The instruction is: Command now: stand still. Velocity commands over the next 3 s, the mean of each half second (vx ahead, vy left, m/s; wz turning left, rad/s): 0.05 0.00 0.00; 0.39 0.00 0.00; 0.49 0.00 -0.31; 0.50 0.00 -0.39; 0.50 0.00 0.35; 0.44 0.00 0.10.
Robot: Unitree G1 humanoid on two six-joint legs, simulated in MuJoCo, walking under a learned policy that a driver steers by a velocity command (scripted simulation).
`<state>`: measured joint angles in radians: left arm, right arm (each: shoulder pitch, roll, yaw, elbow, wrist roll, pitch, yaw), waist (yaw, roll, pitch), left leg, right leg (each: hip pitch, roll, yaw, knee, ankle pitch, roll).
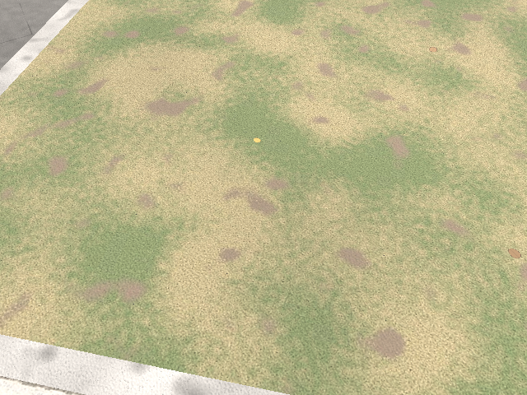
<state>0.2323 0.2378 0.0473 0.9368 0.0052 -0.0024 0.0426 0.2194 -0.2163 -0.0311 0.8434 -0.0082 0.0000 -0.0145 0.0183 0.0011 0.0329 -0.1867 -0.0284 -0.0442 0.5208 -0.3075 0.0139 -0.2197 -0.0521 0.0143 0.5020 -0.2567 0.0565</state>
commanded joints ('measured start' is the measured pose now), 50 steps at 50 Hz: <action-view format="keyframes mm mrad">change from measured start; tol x16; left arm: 1 16 108 23 -15 -2 -8 6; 25 -1 30 1 64 -36 -70 -22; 30 420 217 58 187 -22 -99 -46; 34 211 91 8 116 -14 -123 -58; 50 283 152 21 114 -16 -73 -19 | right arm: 1 5 -102 -23 -25 2 -11 -6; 23 142 -205 -50 134 35 -23 -20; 50 -313 -132 -34 -67 39 -105 64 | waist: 1 -1 9 -16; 24 -47 205 147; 28 85 96 98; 30 127 -318 -4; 34 24 -88 105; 50 -22 -125 46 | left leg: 1 -58 52 -48 -115 181 21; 17 -51 38 -23 -126 177 12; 23 -110 260 -386 -342 -590 194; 28 -253 166 -194 -186 -242 124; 30 -529 -39 65 377 -174 14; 32 -669 54 -57 657 -163 48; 43 -482 80 97 143 320 -5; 50 -291 25 103 13 266 80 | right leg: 1 49 -3 1 -53 157 -12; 18 51 26 -32 -64 48 -22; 21 -106 82 -89 73 -294 -53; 25 -234 16 -19 290 -225 -118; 28 149 58 -60 -50 -31 -139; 31 345 -361 727 -364 -325 -343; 32 312 -339 633 -358 -322 -324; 37 303 -168 203 -364 194 -212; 47 247 -188 56 -411 333 -221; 50 334 -211 28 -257 723 -192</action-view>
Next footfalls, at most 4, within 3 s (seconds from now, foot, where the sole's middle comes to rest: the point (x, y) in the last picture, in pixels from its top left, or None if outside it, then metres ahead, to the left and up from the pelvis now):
1.04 left None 0.43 0.09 -0.77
1.60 right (340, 323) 0.72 -0.17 -0.77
2.14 left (307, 219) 1.09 -0.09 -0.77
2.64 right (376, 170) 1.31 -0.34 -0.77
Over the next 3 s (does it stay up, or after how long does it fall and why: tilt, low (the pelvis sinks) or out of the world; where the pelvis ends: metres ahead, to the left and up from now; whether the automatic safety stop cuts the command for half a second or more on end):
stays up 1.34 -0.24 0.01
